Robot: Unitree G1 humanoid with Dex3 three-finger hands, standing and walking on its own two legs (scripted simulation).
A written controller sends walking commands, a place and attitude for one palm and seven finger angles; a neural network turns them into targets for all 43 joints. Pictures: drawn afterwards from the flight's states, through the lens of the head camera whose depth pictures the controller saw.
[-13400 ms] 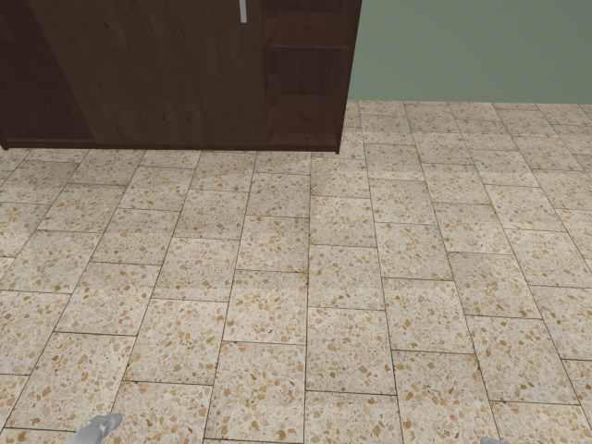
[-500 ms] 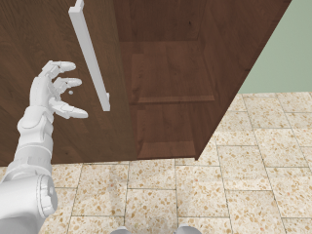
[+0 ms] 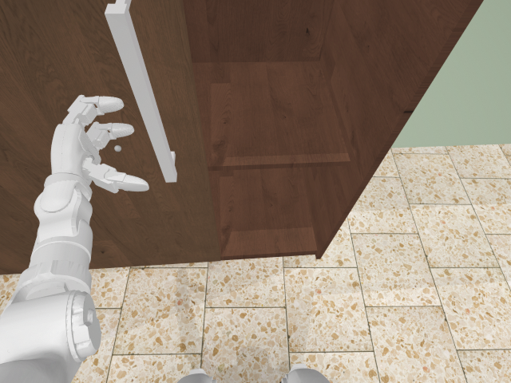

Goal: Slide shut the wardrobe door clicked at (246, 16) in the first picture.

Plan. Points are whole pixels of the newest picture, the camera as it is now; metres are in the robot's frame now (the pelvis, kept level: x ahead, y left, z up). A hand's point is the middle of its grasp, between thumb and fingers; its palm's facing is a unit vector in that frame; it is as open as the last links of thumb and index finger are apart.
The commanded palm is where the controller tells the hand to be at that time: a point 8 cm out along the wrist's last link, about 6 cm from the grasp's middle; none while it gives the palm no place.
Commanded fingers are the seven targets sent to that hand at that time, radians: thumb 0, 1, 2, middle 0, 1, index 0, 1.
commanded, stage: move the hooked fingers beside the handle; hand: left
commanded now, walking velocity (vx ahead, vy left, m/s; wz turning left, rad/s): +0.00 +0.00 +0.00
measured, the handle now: (153, 107) +0.51 +0.15 +0.12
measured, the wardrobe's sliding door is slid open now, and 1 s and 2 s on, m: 0.38 0.38 0.38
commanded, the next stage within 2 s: feel for the door with the fingertips in 1.02 s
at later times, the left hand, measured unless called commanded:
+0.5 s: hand (121, 146) +0.46 +0.19 +0.09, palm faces +0.03 -1.00 -0.01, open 14.0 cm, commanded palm +0.43 +0.25 +0.09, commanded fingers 0.00 -0.50 0.30 -0.30 -1.20 -0.30 -1.20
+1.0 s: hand (118, 149) +0.45 +0.20 +0.09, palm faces +0.03 -1.00 -0.01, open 14.0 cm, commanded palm +0.43 +0.25 +0.09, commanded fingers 0.00 -0.50 0.30 -0.30 -1.20 -0.30 -1.20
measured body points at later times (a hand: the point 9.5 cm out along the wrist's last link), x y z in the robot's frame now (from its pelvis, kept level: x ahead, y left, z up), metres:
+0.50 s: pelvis -0.01 +0.00 +0.00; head +0.08 +0.01 +0.44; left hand +0.45 +0.25 +0.09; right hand +0.05 -0.27 -0.12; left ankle +0.00 +0.11 -0.70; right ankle +0.01 -0.13 -0.70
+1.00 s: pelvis +0.00 +0.00 +0.00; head +0.08 +0.01 +0.44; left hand +0.44 +0.25 +0.09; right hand +0.05 -0.27 -0.11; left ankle +0.00 +0.11 -0.70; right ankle +0.01 -0.13 -0.70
